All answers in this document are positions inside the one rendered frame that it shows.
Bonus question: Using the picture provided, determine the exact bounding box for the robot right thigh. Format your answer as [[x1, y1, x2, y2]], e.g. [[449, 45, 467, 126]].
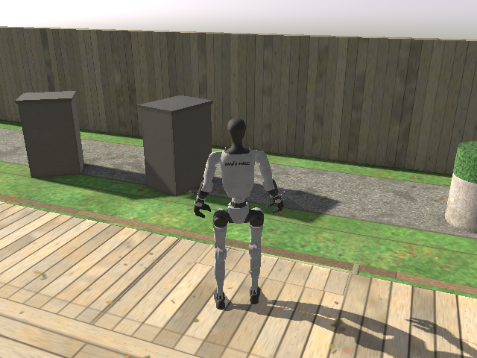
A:
[[249, 207, 264, 258]]

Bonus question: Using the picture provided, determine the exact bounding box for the robot left upper arm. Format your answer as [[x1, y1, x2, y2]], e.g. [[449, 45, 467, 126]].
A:
[[201, 151, 222, 192]]

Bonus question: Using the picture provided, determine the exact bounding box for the left robot forearm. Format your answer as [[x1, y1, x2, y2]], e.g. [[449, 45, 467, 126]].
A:
[[195, 181, 209, 207]]

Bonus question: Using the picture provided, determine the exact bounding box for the robot right hand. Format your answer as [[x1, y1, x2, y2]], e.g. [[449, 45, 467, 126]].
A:
[[266, 200, 284, 213]]

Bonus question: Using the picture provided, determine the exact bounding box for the robot right upper arm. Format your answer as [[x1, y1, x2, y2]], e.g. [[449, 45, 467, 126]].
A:
[[253, 150, 275, 191]]

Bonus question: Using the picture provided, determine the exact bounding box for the robot left hand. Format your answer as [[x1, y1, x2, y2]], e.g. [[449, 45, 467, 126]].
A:
[[194, 204, 211, 218]]

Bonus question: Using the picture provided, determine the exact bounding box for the robot head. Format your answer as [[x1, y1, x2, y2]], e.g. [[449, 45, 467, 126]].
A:
[[224, 118, 250, 154]]

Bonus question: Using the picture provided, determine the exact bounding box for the right robot forearm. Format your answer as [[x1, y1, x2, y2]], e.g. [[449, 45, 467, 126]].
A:
[[268, 179, 282, 204]]

